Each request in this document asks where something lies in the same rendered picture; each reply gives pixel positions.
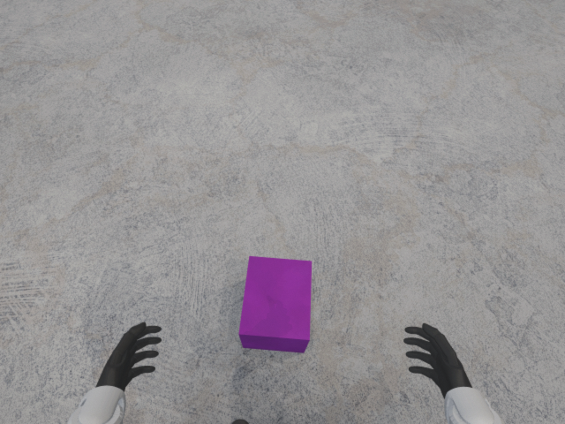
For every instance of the left robot forearm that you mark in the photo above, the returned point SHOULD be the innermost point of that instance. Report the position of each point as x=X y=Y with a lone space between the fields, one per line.
x=101 y=405

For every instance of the right robot hand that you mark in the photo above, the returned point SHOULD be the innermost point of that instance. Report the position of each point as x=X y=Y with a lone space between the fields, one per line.
x=447 y=372

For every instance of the left robot hand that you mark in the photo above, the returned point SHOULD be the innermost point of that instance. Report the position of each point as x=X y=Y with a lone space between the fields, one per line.
x=118 y=371

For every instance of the carton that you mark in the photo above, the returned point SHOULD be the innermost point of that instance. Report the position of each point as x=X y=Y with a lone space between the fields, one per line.
x=276 y=309

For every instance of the right robot forearm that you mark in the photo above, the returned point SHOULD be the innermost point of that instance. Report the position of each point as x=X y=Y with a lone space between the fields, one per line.
x=465 y=405

